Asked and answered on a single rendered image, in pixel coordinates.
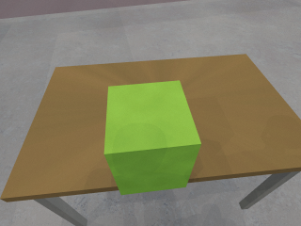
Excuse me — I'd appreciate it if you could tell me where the table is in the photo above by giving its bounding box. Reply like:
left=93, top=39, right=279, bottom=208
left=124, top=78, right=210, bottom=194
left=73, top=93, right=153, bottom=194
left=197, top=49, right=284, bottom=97
left=0, top=54, right=301, bottom=226

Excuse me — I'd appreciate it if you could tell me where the carton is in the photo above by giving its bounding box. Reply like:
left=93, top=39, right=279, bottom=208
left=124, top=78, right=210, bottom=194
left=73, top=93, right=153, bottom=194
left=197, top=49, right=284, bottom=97
left=103, top=80, right=201, bottom=195

